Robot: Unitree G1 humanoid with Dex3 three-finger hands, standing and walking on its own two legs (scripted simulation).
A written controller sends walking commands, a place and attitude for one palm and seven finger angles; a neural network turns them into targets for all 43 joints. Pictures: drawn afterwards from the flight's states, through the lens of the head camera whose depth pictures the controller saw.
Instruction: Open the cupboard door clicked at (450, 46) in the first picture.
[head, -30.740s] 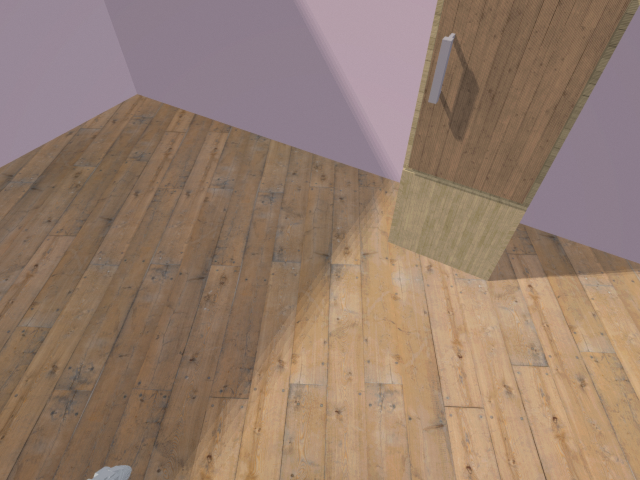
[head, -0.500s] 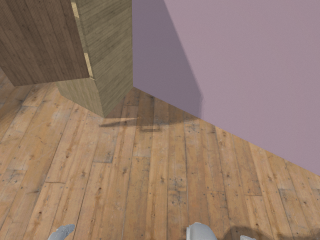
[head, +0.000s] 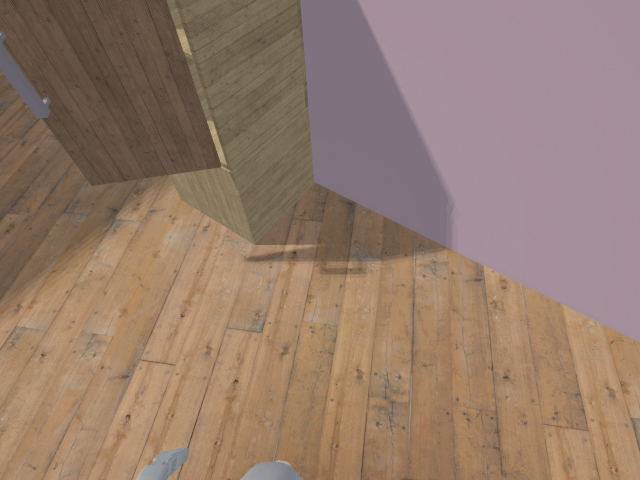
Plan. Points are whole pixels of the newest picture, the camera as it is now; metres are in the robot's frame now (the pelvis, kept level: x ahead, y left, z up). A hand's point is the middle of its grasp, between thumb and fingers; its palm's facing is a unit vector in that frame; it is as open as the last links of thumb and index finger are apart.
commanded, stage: take the last steps up to it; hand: left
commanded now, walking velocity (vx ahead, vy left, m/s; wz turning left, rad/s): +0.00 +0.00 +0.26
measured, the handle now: (22, 76) +0.89 +0.66 +0.02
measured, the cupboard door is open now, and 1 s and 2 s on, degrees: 45 45 45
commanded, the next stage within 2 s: come to a stop and stand still in 1.34 s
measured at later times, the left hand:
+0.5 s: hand out of the picture -0.08 +0.24 -0.19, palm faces +0.28 -0.94 -0.18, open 7.4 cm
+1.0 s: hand (106, 368) +0.31 +0.37 -0.16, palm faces +0.14 -0.98 -0.17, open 7.4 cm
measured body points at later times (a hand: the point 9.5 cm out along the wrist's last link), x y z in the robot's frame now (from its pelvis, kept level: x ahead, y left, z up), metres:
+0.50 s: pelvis +0.06 +0.08 -0.02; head +0.09 +0.11 +0.43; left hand -0.10 +0.29 -0.17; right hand +0.27 -0.12 -0.13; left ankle +0.06 +0.16 -0.74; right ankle -0.04 -0.08 -0.70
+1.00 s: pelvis +0.20 +0.18 -0.01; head +0.23 +0.19 +0.44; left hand +0.30 +0.42 -0.15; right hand +0.09 -0.05 -0.14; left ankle +0.06 +0.16 -0.73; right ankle +0.29 +0.09 -0.70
